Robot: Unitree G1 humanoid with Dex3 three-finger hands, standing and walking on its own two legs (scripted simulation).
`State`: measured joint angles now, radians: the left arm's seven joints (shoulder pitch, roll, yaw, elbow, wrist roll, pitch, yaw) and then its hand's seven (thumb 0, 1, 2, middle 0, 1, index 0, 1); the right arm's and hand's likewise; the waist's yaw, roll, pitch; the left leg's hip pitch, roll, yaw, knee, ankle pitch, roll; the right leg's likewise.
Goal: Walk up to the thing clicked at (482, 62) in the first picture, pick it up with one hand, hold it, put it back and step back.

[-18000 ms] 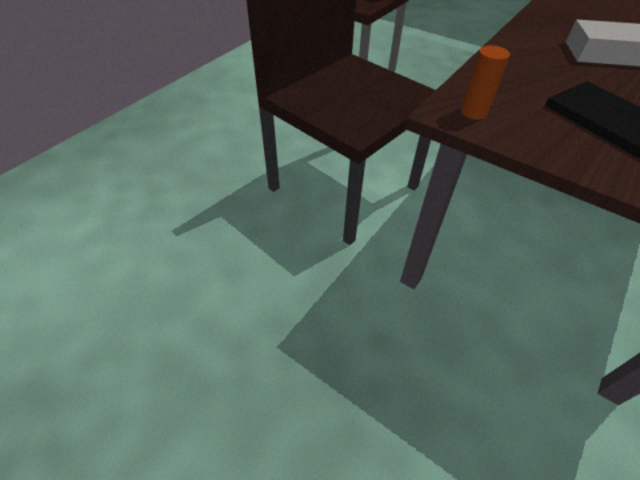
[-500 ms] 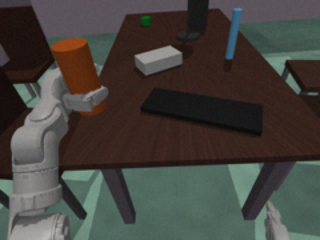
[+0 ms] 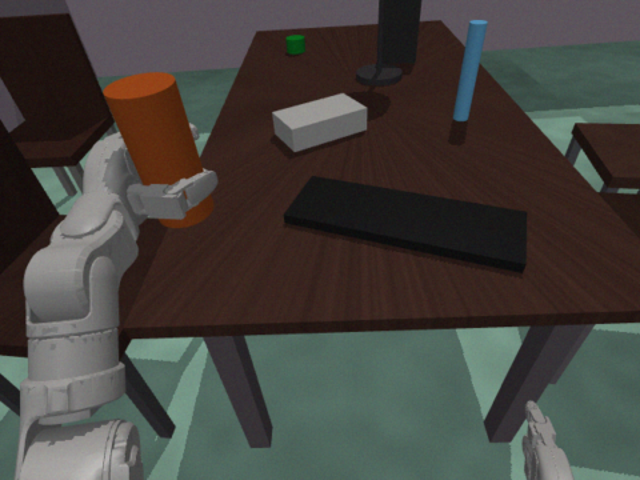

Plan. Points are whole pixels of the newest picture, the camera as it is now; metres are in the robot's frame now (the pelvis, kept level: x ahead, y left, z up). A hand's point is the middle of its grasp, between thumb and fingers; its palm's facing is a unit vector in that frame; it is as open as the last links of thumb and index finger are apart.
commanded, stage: hold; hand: left
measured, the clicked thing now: (165, 155) +0.35 +0.17 +0.28
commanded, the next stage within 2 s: crouch in 0.74 s
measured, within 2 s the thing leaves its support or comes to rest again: neither
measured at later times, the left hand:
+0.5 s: hand (172, 181) +0.35 +0.17 +0.25, palm faces +0.17 -0.99 +0.00, open 8.8 cm
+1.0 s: hand (175, 186) +0.35 +0.17 +0.25, palm faces +0.19 -0.98 +0.00, open 8.8 cm
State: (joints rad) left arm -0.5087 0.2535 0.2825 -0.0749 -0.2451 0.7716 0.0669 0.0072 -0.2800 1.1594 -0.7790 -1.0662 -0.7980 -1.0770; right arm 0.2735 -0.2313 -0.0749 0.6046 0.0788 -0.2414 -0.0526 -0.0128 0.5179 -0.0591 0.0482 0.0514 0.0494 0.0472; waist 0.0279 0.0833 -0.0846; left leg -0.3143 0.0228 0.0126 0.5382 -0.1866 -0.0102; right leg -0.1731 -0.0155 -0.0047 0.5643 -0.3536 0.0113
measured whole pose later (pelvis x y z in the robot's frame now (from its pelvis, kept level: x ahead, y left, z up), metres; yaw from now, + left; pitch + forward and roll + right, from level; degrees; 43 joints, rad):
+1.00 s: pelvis +0.00 +0.00 +0.00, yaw +0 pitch -2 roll +0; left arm -0.49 0.25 0.28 -0.04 -0.23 0.74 0.07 0.01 -0.29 1.17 -0.78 -1.07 -0.80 -1.08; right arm 0.27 -0.23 -0.08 0.61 0.07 -0.26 -0.06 -0.01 0.53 -0.06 0.05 0.05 0.05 0.05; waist 0.02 0.09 -0.07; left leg -0.32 0.02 0.02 0.54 -0.18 -0.01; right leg -0.17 -0.01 0.00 0.56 -0.34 0.02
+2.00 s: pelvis +0.01 +0.01 -0.01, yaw -2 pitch +7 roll -1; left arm -0.63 0.39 0.33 0.80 -0.15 -0.07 -0.02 0.01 -0.29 1.17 -0.77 -1.08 -0.79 -1.09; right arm 0.24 -0.22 -0.02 0.60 0.02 -0.19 -0.05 -0.01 0.52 -0.05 0.05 0.05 0.05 0.05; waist -0.06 0.02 -0.05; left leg -0.52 0.05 0.03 0.62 -0.22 0.00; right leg -0.36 0.01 0.02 0.59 -0.35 0.02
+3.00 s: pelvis +0.01 +0.02 -0.04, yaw -3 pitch +16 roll -3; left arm -0.66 0.44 0.39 0.96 -0.12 -0.29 -0.05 0.01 -0.29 1.17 -0.78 -1.08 -0.79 -1.09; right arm 0.30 -0.21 0.00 0.30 -0.02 -0.06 0.00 -0.01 0.50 -0.06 0.05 0.05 0.05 0.05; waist -0.12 0.01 -0.10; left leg -0.85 0.07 0.01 0.90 -0.34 0.01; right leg -0.68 0.03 0.01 0.85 -0.46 0.03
